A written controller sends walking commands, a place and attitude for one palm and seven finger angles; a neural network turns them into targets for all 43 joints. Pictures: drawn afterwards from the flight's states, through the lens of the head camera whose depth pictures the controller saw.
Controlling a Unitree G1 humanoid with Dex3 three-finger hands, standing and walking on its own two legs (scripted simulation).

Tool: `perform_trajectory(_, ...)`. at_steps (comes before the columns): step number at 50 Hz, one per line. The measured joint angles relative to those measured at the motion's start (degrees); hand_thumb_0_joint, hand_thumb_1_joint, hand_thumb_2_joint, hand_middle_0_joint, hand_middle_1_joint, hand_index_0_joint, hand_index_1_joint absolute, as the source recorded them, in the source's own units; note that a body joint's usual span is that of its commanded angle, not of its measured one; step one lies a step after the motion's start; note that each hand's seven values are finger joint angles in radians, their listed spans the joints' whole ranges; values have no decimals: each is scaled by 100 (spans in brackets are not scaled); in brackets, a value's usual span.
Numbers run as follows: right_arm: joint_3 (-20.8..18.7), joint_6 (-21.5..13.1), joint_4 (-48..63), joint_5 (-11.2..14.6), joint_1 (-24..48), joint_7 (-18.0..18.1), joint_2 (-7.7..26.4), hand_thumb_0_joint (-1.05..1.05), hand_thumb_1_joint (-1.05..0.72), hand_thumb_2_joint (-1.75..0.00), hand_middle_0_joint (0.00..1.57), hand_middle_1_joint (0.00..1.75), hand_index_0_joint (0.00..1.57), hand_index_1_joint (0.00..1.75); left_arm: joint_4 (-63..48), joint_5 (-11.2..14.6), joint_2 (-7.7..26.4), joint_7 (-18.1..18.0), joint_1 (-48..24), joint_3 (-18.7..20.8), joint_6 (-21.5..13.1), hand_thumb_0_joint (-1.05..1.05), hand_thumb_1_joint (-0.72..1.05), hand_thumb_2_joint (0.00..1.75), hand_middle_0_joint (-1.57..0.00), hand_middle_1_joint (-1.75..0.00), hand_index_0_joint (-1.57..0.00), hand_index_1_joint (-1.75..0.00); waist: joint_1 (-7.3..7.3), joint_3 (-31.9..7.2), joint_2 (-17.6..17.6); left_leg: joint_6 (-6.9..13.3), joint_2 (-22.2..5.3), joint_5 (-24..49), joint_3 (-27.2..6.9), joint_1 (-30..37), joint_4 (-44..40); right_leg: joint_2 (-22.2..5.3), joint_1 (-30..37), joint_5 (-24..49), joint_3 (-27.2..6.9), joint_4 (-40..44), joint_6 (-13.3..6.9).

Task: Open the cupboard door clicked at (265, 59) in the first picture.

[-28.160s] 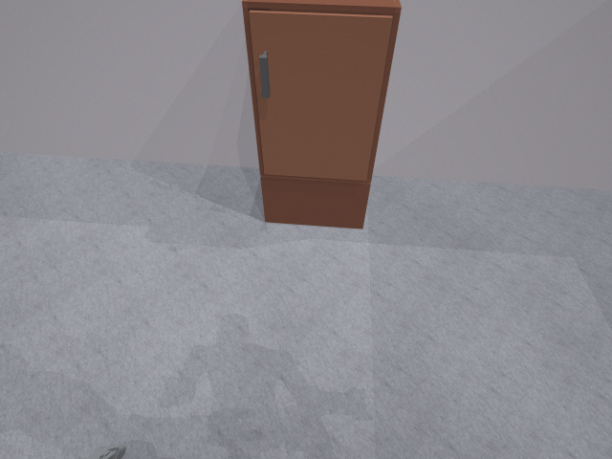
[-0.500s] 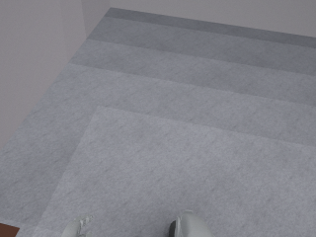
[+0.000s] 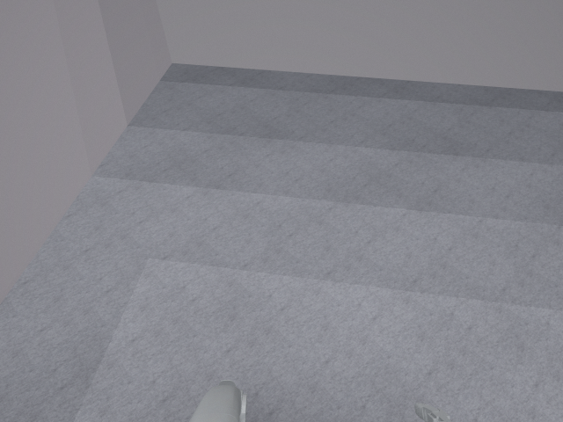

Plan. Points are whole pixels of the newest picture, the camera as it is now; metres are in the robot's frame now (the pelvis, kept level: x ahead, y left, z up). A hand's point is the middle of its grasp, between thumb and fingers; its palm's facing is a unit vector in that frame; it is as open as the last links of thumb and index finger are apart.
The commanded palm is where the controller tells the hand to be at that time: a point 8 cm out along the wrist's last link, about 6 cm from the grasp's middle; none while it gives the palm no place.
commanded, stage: walk to a spot facing it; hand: left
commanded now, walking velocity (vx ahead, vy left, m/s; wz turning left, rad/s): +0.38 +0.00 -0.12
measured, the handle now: out of the picture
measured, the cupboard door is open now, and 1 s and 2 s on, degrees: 43 43 43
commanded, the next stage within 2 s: turn to face it in 0.48 s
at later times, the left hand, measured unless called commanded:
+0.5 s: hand (201, 299) +0.35 +0.20 -0.16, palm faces -0.15 -0.97 -0.18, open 7.4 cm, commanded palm none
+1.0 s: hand (258, 236) +0.52 +0.11 -0.18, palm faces -0.08 -0.99 -0.14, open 7.1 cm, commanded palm none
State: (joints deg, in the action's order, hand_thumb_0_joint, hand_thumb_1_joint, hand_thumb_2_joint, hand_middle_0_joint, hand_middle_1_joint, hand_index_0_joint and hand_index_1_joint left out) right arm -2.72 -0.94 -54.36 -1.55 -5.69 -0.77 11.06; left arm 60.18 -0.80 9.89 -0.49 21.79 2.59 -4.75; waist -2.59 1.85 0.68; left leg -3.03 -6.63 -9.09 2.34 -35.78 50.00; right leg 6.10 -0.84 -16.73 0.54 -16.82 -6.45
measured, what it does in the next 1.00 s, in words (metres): walks ahead: left foot, then right foot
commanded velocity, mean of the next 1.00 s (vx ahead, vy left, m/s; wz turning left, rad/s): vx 0.16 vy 0.00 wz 0.04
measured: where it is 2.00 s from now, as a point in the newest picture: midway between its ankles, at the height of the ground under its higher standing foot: (329, 353)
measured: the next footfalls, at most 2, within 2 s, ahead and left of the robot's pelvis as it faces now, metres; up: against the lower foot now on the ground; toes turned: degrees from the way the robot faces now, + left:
left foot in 0.16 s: +0.24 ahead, +0.13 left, +0.00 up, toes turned +3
right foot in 0.66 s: +0.38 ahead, -0.15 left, +0.00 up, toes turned -21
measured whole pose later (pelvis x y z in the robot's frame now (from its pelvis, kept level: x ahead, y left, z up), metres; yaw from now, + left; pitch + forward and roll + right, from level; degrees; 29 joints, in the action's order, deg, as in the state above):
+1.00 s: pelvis +0.39 -0.04 -0.01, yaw -5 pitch +0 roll -1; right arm -2.3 1.2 -58.0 -1.3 -13.4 -0.2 9.3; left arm 54.8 -1.2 9.6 -1.2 6.7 2.8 -1.5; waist 2.2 3.6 -2.6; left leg -3.0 -4.6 -16.8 7.5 -25.5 42.2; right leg -4.6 -10.6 -20.6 15.7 -32.2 -0.5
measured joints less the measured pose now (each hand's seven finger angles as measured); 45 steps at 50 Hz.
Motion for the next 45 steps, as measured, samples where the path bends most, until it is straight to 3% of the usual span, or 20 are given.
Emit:
perform_trajectory(4, 42, -10, -18, 16, 265, -51, -58, 1, -91, -90, 20, 30, 20, 30, 223, -26, -111, -36, 397, -79, 16, 0, 92, 90, -20, -30, -20, -30, -161, 51, -95, 126, 220, -191, 216, 321, -715, -64, 455, -369, -150, 40, 81)
perform_trajectory(7, 100, -134, 13, -1, 373, -36, -149, 1, -91, -90, 20, 30, 20, 30, 420, -23, -169, -35, 634, -101, 47, 0, 91, 90, -20, -30, -20, -30, -156, 116, -230, 336, 496, -161, 420, 862, -1508, -180, 573, -855, -229, -492, 175)
perform_trajectory(9, 131, -292, 54, -59, 329, 1, -178, 1, -91, -90, 20, 30, 20, 30, 538, 22, -236, -6, 719, -103, 107, 0, 91, 90, -20, -30, -20, -30, -89, 109, -197, 653, 500, -24, 432, 1105, -1552, -171, -19, -1083, -180, -2197, 283)
perform_trajectory(12, 167, -361, 30, -52, 20, 65, -259, 1, -91, -90, 20, 30, 20, 30, 551, -2, -190, 19, 465, -72, 218, 0, 91, 90, -20, -30, -20, -30, -38, 140, -326, 710, 544, -459, 624, 1403, -1394, -388, -1302, -909, -135, -4987, 353)
perform_trajectory(15, 157, -371, -181, -41, -448, 139, -296, 0, -91, -90, 20, 30, 20, 30, 320, -77, -100, 81, 0, 13, 292, 1, 91, 90, -20, -30, -20, -30, -13, 134, -323, 610, 566, -456, 684, 1860, -1867, -722, -2339, -324, -46, -5689, 464)
perform_trajectory(19, 29, -357, -467, 5, -985, 228, -105, -1, -95, -90, 21, 30, 21, 30, -91, -107, -32, 144, -558, 108, 356, 0, 91, 90, -20, -30, -20, -30, 40, 100, -258, 625, 560, -406, 846, 2426, -2531, -1065, -3241, 260, -92, -5075, 587)
perform_trajectory(22, 24, -291, -618, -7, -1346, 195, 4, 0, -95, -90, 20, 30, 20, 30, -291, -118, 46, 200, -905, 164, 421, 0, 91, 90, -20, -30, -19, -30, 133, 60, -201, 566, 514, -477, 989, 2777, -2839, -1213, -3502, 639, -1, -4292, 649)
perform_trajectory(27, 54, -232, -704, -45, -1768, 168, 45, 0, -93, -90, 20, 30, 20, 30, -475, -113, 228, 270, -1396, 194, 521, 0, 91, 90, -19, -30, -19, -30, 383, 93, -149, 371, 388, -804, 1286, 3220, -2986, -1220, -3341, 849, 304, -2968, 646)
perform_trajectory(32, 122, -192, -744, -57, -2076, 171, -28, 1, -92, -90, 20, 30, 20, 30, -636, -105, 377, 262, -1793, 126, 431, 0, 91, 90, -19, -30, -19, -30, 646, 217, -83, 59, 91, -1489, 1493, 3392, -2375, -933, -2558, 723, 572, -1820, 434)
perform_trajectory(33, 142, -170, -796, -18, -2136, 155, -82, 1, -92, -90, 20, 30, 20, 30, -666, -117, 409, 232, -1846, 102, 323, 0, 91, 90, -19, -30, -19, -30, 662, 212, -134, 48, 15, -1658, 1450, 3215, -1835, -917, -2383, 781, 560, -1683, 357)
perform_trajectory(36, 177, -6, -932, 111, -1938, 164, -155, 1, -91, -90, 20, 30, 20, 30, -632, -37, 283, 91, -1973, -11, 106, 0, 91, 90, -19, -30, -19, -30, 731, 355, -68, 69, 46, -2254, 565, 2250, 527, -848, -2193, 210, 679, -1986, 302)
perform_trajectory(38, 170, 75, -946, 129, -1768, 174, -212, 1, -91, -90, 20, 30, 20, 30, -601, -12, 146, 25, -1917, -99, 105, 0, 91, 90, -20, -30, -20, -30, 724, 324, -70, 59, 127, -2135, 269, 1713, 1305, -842, -1887, 142, 763, -1752, 359)
perform_trajectory(41, 166, 143, -828, 109, -1456, 169, -296, 1, -91, -90, 20, 30, 20, 30, -510, -8, -48, -24, -1753, -177, 156, 0, 91, 90, -20, -30, -20, -30, 701, 244, -131, 16, 134, -1764, 147, 1141, 1277, -851, -1455, 217, 898, -1275, 373)
perform_trajectory(45, 142, 162, -579, 85, -1082, 112, -367, 1, -91, -90, 20, 30, 20, 30, -510, 49, -163, -84, -1625, -56, 183, -3, 94, 90, -20, -30, -20, -30, 623, 187, -232, -40, 112, -1290, 253, 765, 498, -911, -1109, 139, 1163, -1024, 423)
